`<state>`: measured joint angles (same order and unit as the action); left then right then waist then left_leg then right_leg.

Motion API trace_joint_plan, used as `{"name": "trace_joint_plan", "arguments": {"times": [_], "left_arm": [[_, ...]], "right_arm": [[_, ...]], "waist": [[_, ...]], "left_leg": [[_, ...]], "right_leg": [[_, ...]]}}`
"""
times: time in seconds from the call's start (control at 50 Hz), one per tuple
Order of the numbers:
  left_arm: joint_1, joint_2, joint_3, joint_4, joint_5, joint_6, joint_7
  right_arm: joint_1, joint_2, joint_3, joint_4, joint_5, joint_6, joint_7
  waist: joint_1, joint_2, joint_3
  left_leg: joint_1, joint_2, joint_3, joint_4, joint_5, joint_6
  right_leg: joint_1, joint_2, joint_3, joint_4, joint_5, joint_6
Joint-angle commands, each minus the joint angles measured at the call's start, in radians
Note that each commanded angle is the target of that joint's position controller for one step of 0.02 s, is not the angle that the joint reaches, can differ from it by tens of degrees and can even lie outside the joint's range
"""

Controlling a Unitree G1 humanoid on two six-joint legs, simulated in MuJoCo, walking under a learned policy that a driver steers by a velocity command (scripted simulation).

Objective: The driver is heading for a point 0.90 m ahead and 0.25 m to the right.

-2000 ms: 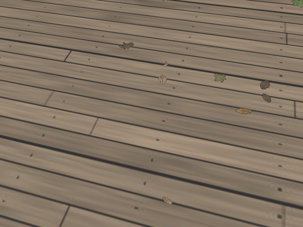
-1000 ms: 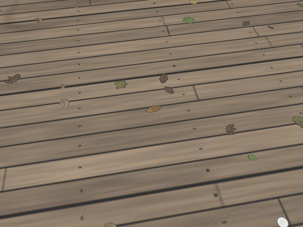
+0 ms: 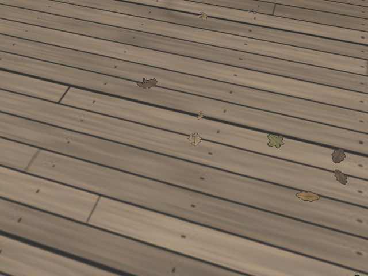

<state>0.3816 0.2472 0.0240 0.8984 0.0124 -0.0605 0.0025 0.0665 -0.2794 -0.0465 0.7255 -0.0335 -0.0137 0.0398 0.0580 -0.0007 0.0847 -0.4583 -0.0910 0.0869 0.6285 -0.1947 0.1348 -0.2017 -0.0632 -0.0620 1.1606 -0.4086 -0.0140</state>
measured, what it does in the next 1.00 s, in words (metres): walks ahead, turning right: right foot, then left foot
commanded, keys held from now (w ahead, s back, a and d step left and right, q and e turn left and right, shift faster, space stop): w+e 1.00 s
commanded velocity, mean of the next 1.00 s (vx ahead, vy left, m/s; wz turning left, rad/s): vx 0.50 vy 0.00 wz -0.38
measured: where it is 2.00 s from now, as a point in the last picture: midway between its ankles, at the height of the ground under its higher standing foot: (261, 169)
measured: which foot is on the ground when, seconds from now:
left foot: down 0.00-0.46, up 0.48-0.94, down 0.96-1.00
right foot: up 0.00-0.46, down 0.48-0.96, up 0.98-1.00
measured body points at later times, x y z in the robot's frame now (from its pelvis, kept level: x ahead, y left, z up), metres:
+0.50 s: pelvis +0.29 -0.03 +0.00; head +0.33 -0.04 +0.45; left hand +0.50 +0.17 -0.11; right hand +0.23 -0.29 -0.14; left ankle +0.09 +0.05 -0.68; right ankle +0.38 -0.10 -0.72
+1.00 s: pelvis +0.58 -0.07 +0.01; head +0.62 -0.08 +0.45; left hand +0.70 +0.20 -0.12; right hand +0.67 -0.38 -0.07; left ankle +0.73 -0.03 -0.72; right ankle +0.39 -0.10 -0.69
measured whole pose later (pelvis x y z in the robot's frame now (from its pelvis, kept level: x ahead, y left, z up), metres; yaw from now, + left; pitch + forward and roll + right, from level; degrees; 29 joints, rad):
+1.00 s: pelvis +0.58 -0.07 +0.01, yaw -29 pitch +2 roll +0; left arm 0.42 0.31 0.08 0.87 0.01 -0.04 0.00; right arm 0.05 -0.27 0.00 0.69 -0.04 -0.08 0.00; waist 0.08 0.00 0.04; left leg -0.47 -0.01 0.00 0.56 -0.12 0.02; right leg -0.09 0.14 0.20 0.70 -0.50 -0.09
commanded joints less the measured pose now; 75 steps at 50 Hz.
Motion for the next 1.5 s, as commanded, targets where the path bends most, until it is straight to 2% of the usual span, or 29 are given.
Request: {"name": "trace_joint_plan", "arguments": {"times": [0.02,0.06,0.12,0.22,0.34,0.44,0.46,0.48,0.5,0.52,0.54,0.58,0.62,0.68,0.86,0.94,0.96,0.98,1.0,1.02,1.06,1.12,1.3,1.38,1.42,1.44,1.46,1.48,1.5], "left_arm": [[-0.043,0.119,0.019,-0.101,-0.006,-0.031,-0.009],[0.037,0.098,0.015,-0.057,0.018,0.008,-0.018],[0.015,0.085,0.023,-0.049,0.014,0.036,-0.035],[-0.158,0.073,0.029,-0.092,0.007,0.033,-0.042],[-0.335,0.031,0.003,-0.152,0.017,0.024,-0.058],[-0.168,0.082,0.022,-0.124,0.021,0.025,-0.047],[-0.044,0.114,0.038,-0.088,0.026,0.019,-0.041],[0.106,0.168,0.063,-0.052,0.041,0.015,-0.029],[0.105,0.291,0.099,-0.061,0.042,0.025,-0.013],[0.090,0.278,0.102,-0.062,-0.006,0.033,-0.019],[0.025,0.246,0.096,-0.064,-0.014,0.035,-0.013],[-0.059,0.151,0.073,-0.069,-0.007,0.031,-0.008],[-0.088,0.131,0.061,-0.072,-0.011,0.016,-0.005],[-0.058,0.177,0.073,-0.066,-0.013,-0.003,-0.009],[0.076,0.199,0.085,-0.058,0.000,0.011,-0.001],[-0.023,0.233,0.093,-0.096,0.008,0.004,0.005],[-0.034,0.216,0.087,-0.099,-0.002,-0.004,-0.005],[-0.013,0.127,0.061,-0.131,-0.010,-0.014,-0.010],[0.109,0.080,0.051,-0.163,-0.028,-0.009,-0.012],[0.078,0.164,0.059,-0.118,0.006,0.013,-0.001],[-0.025,0.152,0.060,-0.127,0.011,0.021,-0.020],[-0.043,0.122,0.055,-0.135,0.025,0.050,-0.044],[-0.295,0.032,0.005,-0.213,0.026,0.036,-0.064],[-0.297,0.042,-0.002,-0.200,0.030,0.021,-0.052],[-0.156,0.068,0.007,-0.141,0.044,0.003,-0.038],[-0.071,0.111,0.018,-0.109,0.060,-0.010,-0.029],[0.034,0.187,0.032,-0.099,0.072,-0.016,-0.018],[0.035,0.200,0.041,-0.091,0.013,-0.005,-0.006],[-0.009,0.153,0.035,-0.100,-0.025,0.007,-0.002]], "right_arm": [[0.214,-0.122,-0.041,0.034,0.013,-0.010,-0.032],[0.174,-0.081,-0.023,0.046,0.013,-0.035,-0.032],[0.209,-0.091,-0.024,0.084,0.014,-0.070,-0.025],[0.263,-0.074,-0.014,0.122,0.017,-0.083,-0.030],[0.344,-0.066,0.002,0.178,0.017,-0.087,-0.056],[0.327,-0.138,-0.007,0.195,0.000,-0.062,-0.085],[0.315,-0.151,-0.010,0.188,-0.002,-0.055,-0.085],[0.275,-0.152,-0.008,0.161,0.006,-0.057,-0.080],[0.337,-0.036,0.014,0.104,0.018,-0.069,-0.054],[0.255,-0.101,0.001,0.077,0.011,-0.079,-0.049],[0.191,-0.097,0.007,0.048,0.013,-0.094,-0.043],[0.188,-0.096,0.007,0.051,0.010,-0.095,-0.042],[0.222,-0.076,0.013,0.049,-0.016,-0.053,-0.035],[0.181,-0.054,0.019,0.018,-0.019,-0.023,-0.027],[-0.124,-0.067,0.031,-0.098,0.003,-0.039,-0.020],[0.089,-0.136,0.005,-0.046,0.008,-0.059,-0.035],[0.224,-0.171,-0.009,-0.014,-0.002,-0.073,-0.047],[0.387,-0.244,-0.026,-0.012,-0.024,-0.078,-0.065],[0.326,-0.316,-0.045,-0.019,-0.027,-0.059,-0.066],[0.254,-0.211,-0.033,-0.033,-0.013,-0.048,-0.060],[0.174,-0.098,-0.005,-0.038,-0.006,-0.049,-0.053],[0.217,-0.087,-0.003,0.000,0.007,-0.073,-0.050],[0.288,-0.086,-0.005,0.085,0.019,-0.090,-0.029],[0.349,-0.116,-0.010,0.139,0.026,-0.074,-0.036],[0.339,-0.124,-0.012,0.153,0.035,-0.060,-0.045],[0.364,-0.108,-0.007,0.151,0.039,-0.060,-0.047],[0.405,-0.045,0.011,0.110,0.037,-0.062,-0.049],[0.527,-0.001,0.022,0.140,0.072,-0.038,-0.050],[0.463,-0.066,0.004,0.157,0.048,-0.013,-0.056]], "waist": [[-0.091,-0.019,-0.144],[-0.029,0.007,-0.106],[-0.024,0.031,-0.064],[-0.067,0.050,0.005],[-0.117,0.045,0.029],[-0.015,0.108,-0.104],[0.039,0.105,-0.170],[0.125,0.047,-0.246],[0.045,-0.203,-0.327],[0.071,-0.112,-0.380],[0.044,-0.043,-0.223],[-0.038,0.058,-0.069],[-0.086,0.030,-0.067],[-0.089,-0.010,-0.068],[0.036,-0.072,-0.057],[-0.085,-0.073,-0.122],[-0.156,-0.010,-0.198],[-0.201,0.117,-0.357],[-0.098,0.366,-0.405],[-0.083,0.157,-0.263],[-0.072,0.034,-0.102],[-0.057,0.115,-0.079],[-0.075,0.097,-0.023],[-0.078,0.131,-0.068],[-0.011,0.099,-0.127],[0.016,0.042,-0.193],[0.026,-0.127,-0.337],[-0.010,-0.232,-0.518],[-0.006,-0.094,-0.459]], "left_leg": [[0.461,0.360,-0.449,-0.359,0.184,0.153],[0.304,0.300,-0.302,-0.413,0.275,0.112],[0.277,0.273,-0.206,-0.481,0.290,0.087],[0.361,0.241,-0.074,-0.522,0.342,0.008],[0.512,0.272,0.025,-0.491,0.587,-0.022],[0.628,0.317,0.082,-0.116,1.180,-0.053],[0.571,0.318,0.087,0.070,1.098,-0.050],[0.389,0.285,0.108,0.349,0.826,-0.055],[-0.057,0.093,0.100,0.741,-0.109,-0.106],[-0.244,0.022,-0.115,0.896,-0.312,-0.106],[-0.316,0.105,-0.168,0.833,-0.198,-0.098],[-0.223,0.165,-0.143,0.659,-0.130,-0.112],[-0.122,0.182,-0.133,0.564,-0.128,-0.148],[-0.116,0.182,-0.091,0.433,-0.069,-0.183],[-0.152,0.123,-0.087,0.019,0.153,-0.178],[0.194,0.068,-0.101,-0.121,0.040,-0.121],[0.391,0.117,-0.138,-0.177,0.042,-0.092],[0.612,0.372,-0.392,-0.214,-0.197,-0.046],[0.736,0.556,-0.865,-0.368,-0.284,0.061],[0.611,0.522,-0.826,-0.370,-0.423,0.060],[0.407,0.420,-0.509,-0.399,-0.200,0.021],[0.333,0.351,-0.284,-0.428,0.080,-0.001],[0.316,0.280,0.006,-0.436,0.546,0.007],[0.410,0.302,0.001,-0.315,0.744,-0.017],[0.425,0.274,0.014,-0.125,0.753,-0.047],[0.342,0.237,0.034,0.019,0.582,-0.074],[0.144,0.176,0.065,0.288,0.030,-0.103],[0.052,0.066,-0.044,0.514,-0.478,-0.116],[0.040,0.101,-0.130,0.527,-0.439,-0.118]], "right_leg": [[-0.428,-0.055,0.089,0.129,0.102,-0.022],[-0.295,-0.072,0.095,0.046,0.103,-0.014],[-0.329,-0.059,0.094,-0.020,0.169,-0.016],[-0.485,-0.021,0.109,-0.212,0.371,-0.014],[-0.466,0.019,-0.019,-0.489,0.451,-0.042],[-0.221,0.152,-0.098,-0.563,0.209,-0.145],[-0.070,0.168,-0.068,-0.616,0.196,-0.177],[0.167,0.085,0.061,-0.692,0.187,-0.237],[0.496,-0.225,0.552,-0.690,0.257,-0.394],[0.552,-0.279,0.828,-0.815,0.287,-0.470],[0.433,-0.254,0.658,-0.850,0.307,-0.425],[0.177,-0.164,0.478,-0.898,0.462,-0.331],[0.060,-0.089,0.374,-0.924,0.557,-0.297],[0.000,-0.036,0.319,-0.944,0.617,-0.285],[0.158,-0.030,0.388,-0.861,0.642,-0.207],[0.101,-0.027,0.431,-0.677,0.755,-0.139],[0.035,0.042,0.378,-0.479,0.711,-0.113],[-0.081,0.108,0.282,-0.190,0.391,-0.094],[-0.371,0.235,0.188,0.010,-0.178,-0.070],[-0.453,0.126,0.192,0.097,-0.093,-0.077],[-0.415,0.063,0.164,0.040,0.058,-0.062],[-0.374,0.029,0.136,0.006,0.102,-0.040],[-0.345,0.055,0.042,-0.431,0.343,-0.009],[-0.216,0.088,0.003,-0.578,0.338,-0.044],[-0.044,0.119,0.007,-0.721,0.406,-0.083],[0.127,0.053,0.055,-0.746,0.612,-0.101],[0.397,-0.231,0.301,-0.616,1.192,-0.168],[0.511,-0.393,0.503,-0.617,1.453,-0.347],[0.402,-0.322,0.418,-0.667,1.286,-0.330]]}}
